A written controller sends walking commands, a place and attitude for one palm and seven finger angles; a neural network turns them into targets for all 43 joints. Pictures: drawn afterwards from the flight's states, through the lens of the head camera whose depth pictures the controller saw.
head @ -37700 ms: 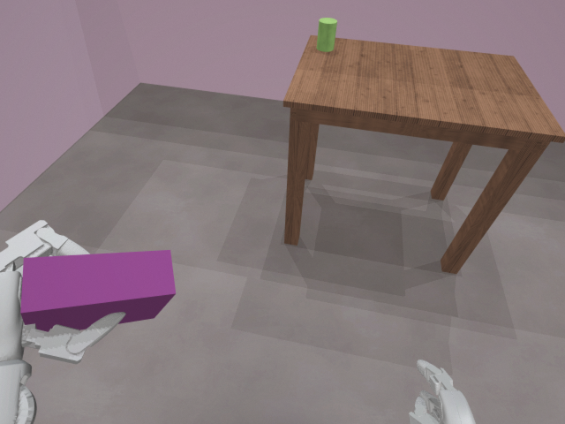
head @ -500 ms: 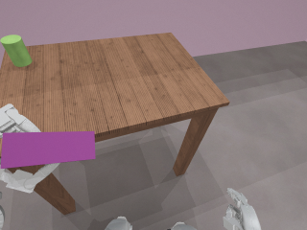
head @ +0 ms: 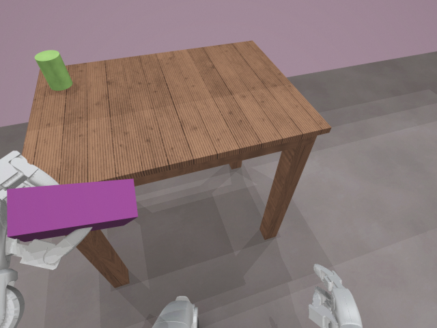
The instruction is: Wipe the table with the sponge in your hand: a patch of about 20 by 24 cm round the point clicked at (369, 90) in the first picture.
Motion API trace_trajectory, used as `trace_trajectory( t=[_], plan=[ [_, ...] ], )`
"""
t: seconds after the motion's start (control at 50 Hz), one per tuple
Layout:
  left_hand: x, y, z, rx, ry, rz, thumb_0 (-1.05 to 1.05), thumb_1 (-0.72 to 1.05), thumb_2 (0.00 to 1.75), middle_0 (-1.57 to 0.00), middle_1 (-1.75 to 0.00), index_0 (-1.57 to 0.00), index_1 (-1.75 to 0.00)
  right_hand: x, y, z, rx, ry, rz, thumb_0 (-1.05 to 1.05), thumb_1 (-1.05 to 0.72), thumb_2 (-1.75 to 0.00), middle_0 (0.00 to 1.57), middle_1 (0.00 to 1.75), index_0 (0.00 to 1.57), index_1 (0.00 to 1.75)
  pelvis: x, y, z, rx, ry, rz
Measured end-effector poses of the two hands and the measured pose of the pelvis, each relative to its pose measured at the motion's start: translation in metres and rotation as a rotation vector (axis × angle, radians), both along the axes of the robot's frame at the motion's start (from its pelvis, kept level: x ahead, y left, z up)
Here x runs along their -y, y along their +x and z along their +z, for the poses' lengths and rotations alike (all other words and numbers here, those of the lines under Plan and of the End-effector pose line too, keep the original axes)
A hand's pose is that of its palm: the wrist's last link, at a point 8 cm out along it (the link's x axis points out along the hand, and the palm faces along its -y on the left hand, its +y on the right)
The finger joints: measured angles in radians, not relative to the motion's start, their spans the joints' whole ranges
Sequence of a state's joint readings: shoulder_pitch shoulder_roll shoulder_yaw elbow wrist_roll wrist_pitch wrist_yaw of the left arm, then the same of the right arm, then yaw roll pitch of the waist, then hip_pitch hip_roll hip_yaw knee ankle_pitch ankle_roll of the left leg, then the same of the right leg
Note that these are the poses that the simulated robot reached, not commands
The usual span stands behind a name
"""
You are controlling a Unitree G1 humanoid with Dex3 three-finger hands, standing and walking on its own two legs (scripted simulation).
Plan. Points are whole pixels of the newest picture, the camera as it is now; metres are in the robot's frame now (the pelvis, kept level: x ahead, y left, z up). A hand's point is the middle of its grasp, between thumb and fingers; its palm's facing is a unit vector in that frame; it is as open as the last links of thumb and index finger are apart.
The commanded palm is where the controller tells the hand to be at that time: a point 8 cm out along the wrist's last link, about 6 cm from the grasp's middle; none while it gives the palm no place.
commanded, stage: stop stepping back and stand still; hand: left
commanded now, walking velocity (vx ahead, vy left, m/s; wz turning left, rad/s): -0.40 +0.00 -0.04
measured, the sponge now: (95, 208) +0.23 +0.20 +0.16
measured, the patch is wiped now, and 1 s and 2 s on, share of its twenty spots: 1.00 1.00 1.00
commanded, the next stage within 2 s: stand and wait in 1.06 s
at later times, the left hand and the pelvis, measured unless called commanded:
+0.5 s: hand (5, 306) +0.10 +0.23 +0.18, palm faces +0.32 -0.87 -0.37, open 9.1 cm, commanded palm +0.06 +0.28 +0.21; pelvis -0.12 +0.01 +0.01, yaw -3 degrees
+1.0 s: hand out of the picture +0.06 +0.22 +0.20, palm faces +0.34 -0.88 -0.35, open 9.1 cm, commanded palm +0.02 +0.27 +0.21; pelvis -0.16 +0.00 +0.02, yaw -3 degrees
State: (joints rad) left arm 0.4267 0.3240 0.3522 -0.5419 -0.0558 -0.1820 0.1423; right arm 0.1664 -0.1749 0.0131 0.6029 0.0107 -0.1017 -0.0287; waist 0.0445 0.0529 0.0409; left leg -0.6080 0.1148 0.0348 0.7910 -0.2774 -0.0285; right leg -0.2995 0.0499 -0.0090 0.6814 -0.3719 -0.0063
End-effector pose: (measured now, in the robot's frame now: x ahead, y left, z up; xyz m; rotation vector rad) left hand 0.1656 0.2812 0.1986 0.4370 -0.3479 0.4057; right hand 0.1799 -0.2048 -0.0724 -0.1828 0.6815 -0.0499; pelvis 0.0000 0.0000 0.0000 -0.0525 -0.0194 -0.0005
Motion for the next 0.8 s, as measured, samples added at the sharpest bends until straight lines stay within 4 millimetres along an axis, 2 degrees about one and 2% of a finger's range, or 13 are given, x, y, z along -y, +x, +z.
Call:
trace_trajectory(
  t=[0.08, 0.14, 0.22, 0.3, 0.36, 0.44, 0.5, 0.54, 0.66, 0.74, 0.8],
  plan=[
    [0.014, -0.005, 0.001, -0.039, -0.064, -0.087, -0.01, -0.45, 1.09, -0.83, -1.41, -0.85, -1.45, 0.003, -0.026, 0.018, -0.059, -0.022, -0.03, 0.01, -0.9, -0.9, 0.2, 0.3, 0.21, 0.3, -0.001, -0.014, 0.019, -0.013, 0.052, -0.02],
    [0.011, -0.007, 0.003, -0.06, -0.045, -0.13, -0.01, -0.45, 1.09, -0.83, -1.41, -0.85, -1.45, 0.007, -0.042, 0.035, -0.041, -0.046, -0.074, 0.01, -0.9, -0.9, 0.2, 0.3, 0.21, 0.3, -0.006, -0.029, 0.027, -0.032, 0.078, -0.037],
    [-0.003, -0.017, 0.002, -0.05, 0.019, -0.168, -0.01, -0.45, 1.09, -0.83, -1.41, -0.85, -1.45, 0.019, -0.063, 0.042, 0.044, -0.091, -0.14, 0.01, -0.9, -0.9, 0.2, 0.3, 0.21, 0.3, -0.021, -0.053, 0.014, -0.049, 0.046, -0.036],
    [-0.01, -0.038, 0.0, -0.09, 0.041, -0.151, -0.01, -0.45, 1.09, -0.83, -1.41, -0.85, -1.45, 0.023, -0.099, 0.045, 0.054, -0.082, -0.174, 0.01, -0.9, -0.9, 0.2, 0.3, 0.21, 0.3, -0.021, -0.078, 0.016, -0.015, 0.069, -0.068],
    [-0.005, -0.06, 0.004, -0.102, 0.033, -0.143, -0.01, -0.45, 1.09, -0.83, -1.41, -0.85, -1.46, 0.024, -0.128, 0.041, 0.043, -0.059, -0.171, 0.01, -0.9, -0.9, 0.2, 0.3, 0.21, 0.3, -0.02, -0.089, 0.019, -0.002, 0.056, -0.074],
    [0.004, -0.086, 0.001, -0.099, 0.043, -0.123, -0.01, -0.45, 1.09, -0.83, -1.41, -0.85, -1.46, 0.029, -0.159, 0.019, -0.019, -0.049, -0.155, 0.01, -0.9, -0.9, 0.2, 0.3, 0.21, 0.3, -0.013, -0.103, 0.012, 0.009, 0.04, -0.061],
    [0.004, -0.098, -0.005, -0.087, -0.003, -0.111, -0.01, -0.45, 1.09, -0.83, -1.41, -0.85, -1.45, 0.031, -0.179, 0.006, -0.097, -0.06, -0.148, 0.01, -0.9, -0.9, 0.2, 0.3, 0.21, 0.3, -0.011, -0.117, 0.012, 0.02, 0.041, -0.053],
    [0.004, -0.104, -0.005, -0.078, -0.033, -0.105, -0.01, -0.45, 1.09, -0.83, -1.41, -0.85, -1.45, 0.031, -0.192, 0.006, -0.125, -0.066, -0.155, 0.01, -0.9, -0.9, 0.2, 0.3, 0.21, 0.3, -0.011, -0.123, 0.015, 0.016, 0.055, -0.057],
    [0.003, -0.113, 0.004, -0.02, -0.017, -0.136, -0.01, -0.45, 1.08, -0.83, -1.41, -0.85, -1.45, 0.027, -0.21, 0.016, -0.027, -0.09, -0.196, 0.01, -0.9, -0.9, 0.2, 0.3, 0.21, 0.3, -0.017, -0.143, 0.011, 0.006, 0.046, -0.083],
    [0.003, -0.117, 0.011, -0.037, 0.017, -0.121, -0.01, -0.45, 1.08, -0.83, -1.41, -0.85, -1.45, 0.023, -0.218, 0.019, 0.02, -0.02, -0.211, 0.01, -0.9, -0.9, 0.2, 0.3, 0.21, 0.3, -0.012, -0.149, 0.016, 0.017, 0.056, -0.084],
    [0.008, -0.125, 0.008, -0.082, 0.015, -0.092, -0.01, -0.45, 1.08, -0.83, -1.41, -0.85, -1.46, 0.022, -0.22, 0.013, 0.011, 0.006, -0.184, 0.01, -0.9, -0.9, 0.2, 0.3, 0.21, 0.3, -0.005, -0.15, 0.018, 0.012, 0.049, -0.068]
  ],
)
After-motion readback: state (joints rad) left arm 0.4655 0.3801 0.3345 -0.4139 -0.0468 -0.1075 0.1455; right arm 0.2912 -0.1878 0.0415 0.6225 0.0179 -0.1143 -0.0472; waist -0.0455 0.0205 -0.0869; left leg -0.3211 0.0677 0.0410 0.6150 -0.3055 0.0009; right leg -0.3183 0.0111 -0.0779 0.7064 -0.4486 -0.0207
